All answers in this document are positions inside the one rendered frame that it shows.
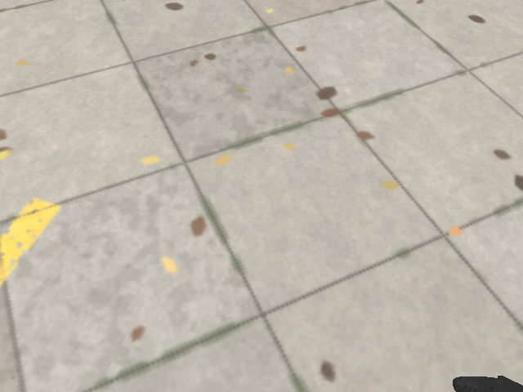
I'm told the right robot hand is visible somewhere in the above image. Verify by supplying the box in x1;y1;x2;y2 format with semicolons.
453;376;523;392

